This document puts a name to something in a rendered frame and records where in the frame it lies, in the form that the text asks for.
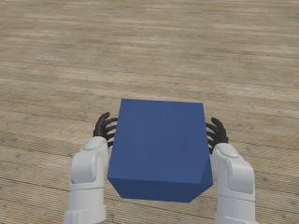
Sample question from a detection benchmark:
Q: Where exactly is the robot right forearm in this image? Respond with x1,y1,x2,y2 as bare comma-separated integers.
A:
211,143,260,224

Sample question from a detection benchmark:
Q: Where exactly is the robot left forearm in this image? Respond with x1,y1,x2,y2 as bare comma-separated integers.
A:
64,136,110,224

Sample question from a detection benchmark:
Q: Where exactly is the carton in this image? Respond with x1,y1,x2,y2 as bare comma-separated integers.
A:
107,98,214,203

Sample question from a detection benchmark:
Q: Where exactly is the robot right hand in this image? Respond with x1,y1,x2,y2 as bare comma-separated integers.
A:
206,118,229,155

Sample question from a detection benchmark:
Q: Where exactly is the robot left hand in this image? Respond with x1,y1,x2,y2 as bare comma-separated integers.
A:
93,112,118,147

